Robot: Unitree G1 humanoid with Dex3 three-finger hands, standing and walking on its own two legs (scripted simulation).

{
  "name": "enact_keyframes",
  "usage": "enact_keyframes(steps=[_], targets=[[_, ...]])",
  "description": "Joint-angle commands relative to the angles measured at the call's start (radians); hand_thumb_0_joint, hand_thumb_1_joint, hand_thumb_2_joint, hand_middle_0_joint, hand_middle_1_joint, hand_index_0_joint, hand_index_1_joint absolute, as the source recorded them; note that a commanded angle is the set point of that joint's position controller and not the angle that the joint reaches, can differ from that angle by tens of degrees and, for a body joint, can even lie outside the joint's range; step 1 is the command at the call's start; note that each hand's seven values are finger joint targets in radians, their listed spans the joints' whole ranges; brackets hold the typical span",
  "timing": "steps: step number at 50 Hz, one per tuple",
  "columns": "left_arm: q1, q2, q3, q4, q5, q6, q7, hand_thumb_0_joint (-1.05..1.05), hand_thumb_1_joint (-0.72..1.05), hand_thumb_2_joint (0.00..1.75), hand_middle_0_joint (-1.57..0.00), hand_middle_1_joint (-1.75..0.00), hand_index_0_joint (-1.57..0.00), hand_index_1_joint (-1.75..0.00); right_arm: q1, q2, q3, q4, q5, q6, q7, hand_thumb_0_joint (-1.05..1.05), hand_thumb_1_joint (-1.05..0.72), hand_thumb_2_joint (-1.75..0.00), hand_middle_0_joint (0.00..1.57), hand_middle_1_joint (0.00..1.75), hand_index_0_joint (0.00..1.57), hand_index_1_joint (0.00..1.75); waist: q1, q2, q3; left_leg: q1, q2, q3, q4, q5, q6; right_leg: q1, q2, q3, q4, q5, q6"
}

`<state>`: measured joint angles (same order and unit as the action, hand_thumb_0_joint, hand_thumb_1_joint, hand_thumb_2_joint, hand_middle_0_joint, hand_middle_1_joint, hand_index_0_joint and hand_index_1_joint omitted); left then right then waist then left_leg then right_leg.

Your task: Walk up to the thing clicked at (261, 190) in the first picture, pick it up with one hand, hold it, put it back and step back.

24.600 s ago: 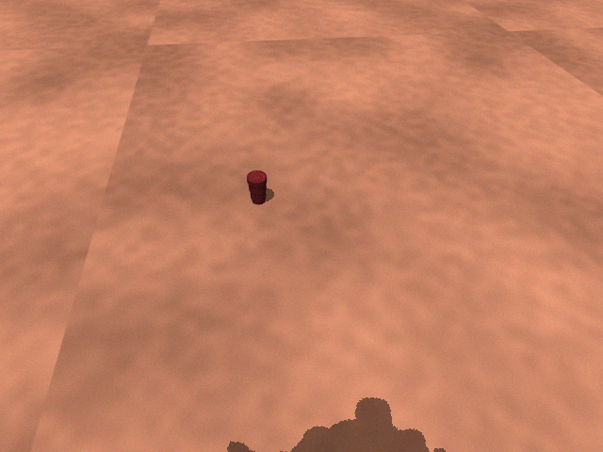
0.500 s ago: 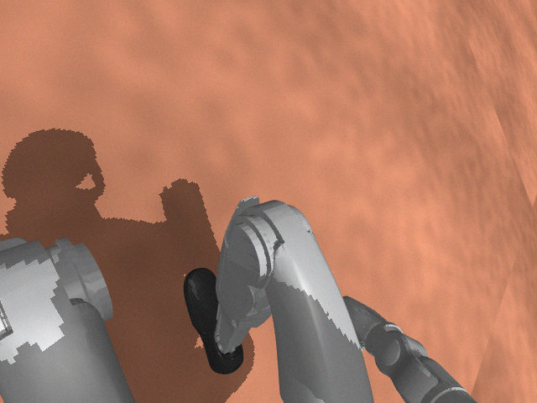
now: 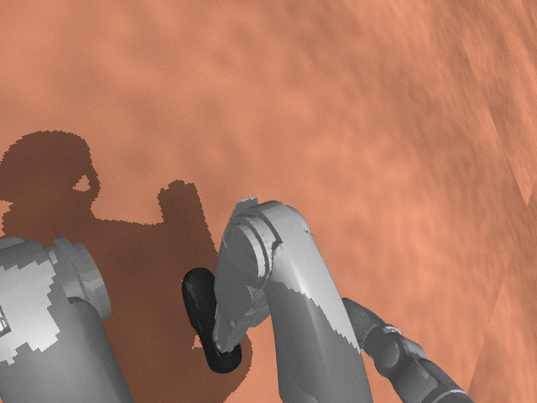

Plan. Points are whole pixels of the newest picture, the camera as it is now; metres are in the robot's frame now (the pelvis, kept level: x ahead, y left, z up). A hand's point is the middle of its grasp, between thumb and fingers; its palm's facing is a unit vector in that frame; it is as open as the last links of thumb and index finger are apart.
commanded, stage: withdraw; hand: left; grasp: from the side
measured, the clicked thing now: out of the picture +0.44 +0.32 -0.21
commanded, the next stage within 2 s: rise in 0.20 s
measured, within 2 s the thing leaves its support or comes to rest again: rests again in 0.38 s
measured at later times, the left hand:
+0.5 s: hand out of the picture +0.37 +0.40 -0.06, palm faces +0.37 -0.91 -0.21, open 17.5 cm
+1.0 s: hand out of the picture +0.25 +0.34 +0.12, palm faces +0.34 -0.82 -0.46, open 17.2 cm
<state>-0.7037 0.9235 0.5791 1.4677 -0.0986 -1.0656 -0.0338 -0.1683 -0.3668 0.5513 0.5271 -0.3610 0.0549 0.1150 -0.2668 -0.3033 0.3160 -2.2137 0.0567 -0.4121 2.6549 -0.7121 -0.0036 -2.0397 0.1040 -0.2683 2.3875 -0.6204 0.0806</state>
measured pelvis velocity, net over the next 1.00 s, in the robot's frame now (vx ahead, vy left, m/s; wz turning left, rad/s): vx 0.03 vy -0.02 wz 0.24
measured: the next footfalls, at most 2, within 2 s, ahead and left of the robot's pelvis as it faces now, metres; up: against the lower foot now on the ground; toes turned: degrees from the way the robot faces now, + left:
none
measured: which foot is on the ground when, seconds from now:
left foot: down 0.00-1.00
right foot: down 0.00-1.00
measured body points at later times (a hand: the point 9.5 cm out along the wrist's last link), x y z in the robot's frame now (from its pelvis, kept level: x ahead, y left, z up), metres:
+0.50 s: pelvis +0.01 -0.01 +0.04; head +0.18 +0.16 +0.42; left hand +0.35 +0.44 -0.05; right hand +0.21 -0.24 -0.03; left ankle +0.08 +0.13 -0.25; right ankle +0.14 -0.12 -0.25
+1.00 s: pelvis +0.03 -0.02 +0.22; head +0.21 +0.06 +0.62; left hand +0.23 +0.38 +0.15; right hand +0.27 -0.22 +0.09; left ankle +0.08 +0.12 -0.25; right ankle +0.14 -0.12 -0.25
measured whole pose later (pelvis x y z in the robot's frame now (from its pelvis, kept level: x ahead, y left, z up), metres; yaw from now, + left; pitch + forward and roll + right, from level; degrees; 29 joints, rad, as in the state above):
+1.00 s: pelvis +0.03 -0.02 +0.22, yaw +14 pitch +31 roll -4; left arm -0.08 0.46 0.28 0.40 0.04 0.02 0.05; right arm 0.09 -0.24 0.01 0.54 0.04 0.12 -0.05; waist -0.04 -0.01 -0.15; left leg -1.77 0.08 -0.07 1.85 -0.63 -0.02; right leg -1.71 0.01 -0.06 1.81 -0.65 0.00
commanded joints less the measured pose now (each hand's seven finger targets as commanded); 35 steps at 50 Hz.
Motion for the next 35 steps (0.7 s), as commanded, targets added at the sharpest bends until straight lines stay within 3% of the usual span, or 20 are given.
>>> enact_keyframes(steps=[1,3,6,7,8,11,13,16,17,18,19,20,21,23,25,28,30,31,32,35], targets=[[-0.230,0.338,0.096,-0.281,-0.010,-0.068,-0.002,0.00,-0.60,0.06,-0.06,-0.04,-0.07,-0.04,0.047,-0.373,-0.140,-0.007,0.005,0.018,-0.026,0.00,-0.91,-0.90,0.20,0.30,0.20,0.30,-0.068,0.684,-0.615,0.445,0.066,0.111,-0.346,0.169,-0.027,0.270,0.026,-0.086,-0.145,0.189,-0.086],[-0.218,0.372,0.131,-0.342,-0.004,-0.046,-0.021,0.00,-0.61,0.06,-0.06,-0.04,-0.07,-0.04,0.065,-0.374,-0.158,-0.001,0.007,0.025,-0.030,0.00,-0.91,-0.90,0.20,0.30,0.20,0.30,-0.045,0.765,-0.650,0.497,0.067,0.118,-0.369,0.190,-0.036,0.265,0.023,-0.078,-0.137,0.197,-0.091],[-0.207,0.340,0.115,-0.449,-0.002,0.015,-0.075,0.00,-0.61,0.06,-0.06,-0.05,-0.07,-0.04,0.090,-0.369,-0.201,-0.016,0.026,0.031,-0.037,0.00,-0.91,-0.90,0.20,0.30,0.20,0.30,-0.032,0.799,-0.728,0.531,0.064,0.133,-0.394,0.214,-0.038,0.264,0.016,-0.063,-0.147,0.212,-0.097],[-0.188,0.320,0.098,-0.452,-0.002,0.047,-0.097,0.00,-0.61,0.04,-0.07,-0.04,-0.08,-0.03,0.096,-0.367,-0.216,-0.017,0.037,0.034,-0.042,0.00,-0.92,-0.90,0.20,0.30,0.20,0.30,-0.027,0.810,-0.730,0.520,0.061,0.141,-0.404,0.212,-0.038,0.252,0.014,-0.058,-0.149,0.210,-0.099],[-0.162,0.202,0.017,-0.431,-0.008,0.082,-0.128,0.00,-0.61,0.03,-0.06,-0.04,-0.07,-0.03,0.095,-0.351,-0.227,-0.010,0.051,0.034,-0.042,0.00,-0.92,-0.90,0.20,0.30,0.20,0.30,-0.035,0.788,-0.694,0.507,0.060,0.139,-0.420,0.183,-0.038,0.202,0.010,-0.060,-0.149,0.186,-0.101],[-0.032,0.058,-0.064,-0.330,-0.044,0.200,-0.189,0.00,-0.61,0.03,-0.06,-0.05,-0.07,-0.03,0.131,-0.333,-0.260,0.009,0.095,0.031,-0.046,0.00,-0.90,-0.90,0.20,0.30,0.20,0.30,-0.018,0.672,-0.638,0.418,0.050,0.147,-0.434,0.130,-0.023,0.149,0.007,-0.058,-0.173,0.140,-0.099],[-0.056,0.072,-0.047,-0.391,-0.075,0.244,-0.208,0.00,-0.61,0.03,-0.04,-0.05,-0.06,-0.03,0.146,-0.329,-0.283,0.000,0.122,0.025,-0.049,0.00,-0.89,-0.90,0.20,0.30,0.20,0.30,0.010,0.613,-0.674,0.382,0.042,0.159,-0.422,0.128,-0.010,0.157,0.005,-0.047,-0.188,0.141,-0.096],[-0.188,0.047,-0.041,-0.548,-0.115,0.262,-0.212,0.00,-0.53,0.05,-0.04,0.00,-0.04,0.00,0.179,-0.307,-0.309,0.000,0.151,0.016,-0.049,0.00,-0.85,-0.90,0.20,0.30,0.20,0.30,0.015,0.620,-0.736,0.406,0.035,0.158,-0.431,0.103,-0.006,0.142,-0.001,-0.036,-0.188,0.129,-0.100],[-0.059,0.321,0.030,-0.540,0.081,0.332,-0.164,0.00,-0.54,0.07,-0.08,-0.07,-0.07,-0.07,0.217,-0.293,-0.387,0.036,0.193,0.032,-0.057,0.00,-0.93,-0.92,0.20,0.30,0.20,0.30,0.116,0.724,-0.830,0.509,0.031,0.193,-0.501,0.124,-0.008,0.128,-0.014,-0.003,-0.218,0.100,-0.109],[-0.177,0.206,-0.036,-0.603,0.067,0.371,-0.156,0.00,-0.55,0.07,-0.08,-0.07,-0.07,-0.07,0.224,-0.254,-0.373,0.020,0.200,0.041,-0.052,0.00,-0.95,-0.92,0.20,0.30,0.20,0.30,0.082,0.763,-0.845,0.520,0.039,0.188,-0.521,0.134,-0.013,0.118,-0.012,0.004,-0.214,0.109,-0.114],[-0.149,0.148,-0.047,-0.579,0.065,0.399,-0.151,0.00,-0.54,0.07,-0.08,-0.08,-0.08,-0.08,0.222,-0.262,-0.404,0.008,0.217,0.042,-0.052,0.00,-0.96,-0.92,0.20,0.30,0.20,0.30,0.072,0.733,-0.860,0.511,0.039,0.192,-0.539,0.097,-0.007,0.104,-0.013,0.010,-0.227,0.088,-0.115],[-0.166,0.144,-0.047,-0.594,0.072,0.425,-0.139,0.00,-0.57,0.08,-0.09,-0.08,-0.08,-0.08,0.238,-0.261,-0.417,0.007,0.229,0.049,-0.053,0.00,-0.96,-0.92,0.20,0.30,0.20,0.30,0.071,0.722,-0.861,0.506,0.037,0.199,-0.548,0.076,-0.007,0.100,-0.017,0.018,-0.238,0.076,-0.116],[-0.194,0.191,-0.019,-0.652,0.083,0.451,-0.123,0.00,-0.59,0.08,-0.09,-0.08,-0.08,-0.09,0.249,-0.248,-0.428,0.017,0.237,0.055,-0.059,0.00,-0.98,-0.93,0.20,0.30,0.20,0.30,0.091,0.734,-0.862,0.494,0.032,0.220,-0.559,0.060,-0.003,0.114,-0.017,0.033,-0.258,0.064,-0.116],[-0.121,0.252,0.022,-0.678,0.112,0.515,-0.098,0.00,-0.59,0.07,-0.10,-0.07,-0.09,-0.08,0.275,-0.234,-0.452,0.013,0.256,0.065,-0.065,0.00,-1.00,-0.93,0.20,0.30,0.20,0.30,0.145,0.758,-0.912,0.523,0.029,0.241,-0.581,0.089,-0.004,0.120,-0.021,0.054,-0.262,0.066,-0.122],[-0.174,0.296,0.041,-0.777,0.135,0.556,-0.078,0.00,-0.51,0.12,-0.06,-0.08,-0.06,-0.08,0.299,-0.207,-0.469,0.026,0.268,0.078,-0.068,0.00,-0.93,-0.90,0.20,0.30,0.20,0.30,0.160,0.782,-0.928,0.525,0.023,0.263,-0.598,0.098,-0.001,0.116,-0.025,0.074,-0.274,0.068,-0.128],[0.039,0.138,-0.011,-0.670,0.150,0.656,-0.062,0.00,-0.51,0.08,-0.06,-0.06,-0.05,-0.06,0.302,-0.181,-0.503,0.016,0.293,0.083,-0.074,0.00,-0.90,-0.90,0.20,0.30,0.20,0.30,0.169,0.669,-0.895,0.492,0.012,0.281,-0.637,0.065,0.010,0.121,-0.031,0.087,-0.323,0.030,-0.127],[0.097,0.071,-0.036,-0.679,0.154,0.707,-0.051,0.00,-0.50,0.09,-0.06,-0.06,-0.06,-0.06,0.306,-0.168,-0.529,0.001,0.309,0.082,-0.079,0.00,-0.90,-0.90,0.20,0.30,0.20,0.30,0.183,0.607,-0.904,0.480,0.007,0.288,-0.669,0.035,0.018,0.124,-0.035,0.096,-0.363,0.000,-0.126],[0.148,0.030,-0.057,-0.700,0.154,0.735,-0.048,0.00,-0.52,0.08,-0.06,-0.06,-0.06,-0.06,0.310,-0.162,-0.544,-0.009,0.318,0.084,-0.082,0.00,-0.90,-0.90,0.20,0.30,0.20,0.30,0.190,0.573,-0.929,0.493,0.004,0.295,-0.681,0.047,0.020,0.137,-0.035,0.102,-0.389,0.001,-0.125],[0.113,0.039,-0.055,-0.811,0.152,0.753,-0.041,0.00,-0.51,0.08,-0.06,-0.07,-0.06,-0.07,0.325,-0.160,-0.562,-0.005,0.327,0.088,-0.083,0.00,-0.90,-0.90,0.20,0.30,0.20,0.30,0.201,0.585,-0.968,0.525,0.001,0.301,-0.707,0.056,0.019,0.147,-0.041,0.113,-0.403,0.004,-0.126],[0.203,-0.105,-0.158,-0.916,0.143,0.838,-0.024,0.00,-0.51,0.08,-0.06,-0.06,-0.06,-0.06,0.334,-0.146,-0.604,-0.033,0.355,0.081,-0.088,0.00,-0.89,-0.90,0.20,0.30,0.20,0.30,0.189,0.505,-1.042,0.611,-0.001,0.303,-0.767,0.083,0.022,0.211,-0.046,0.133,-0.490,0.031,-0.120]])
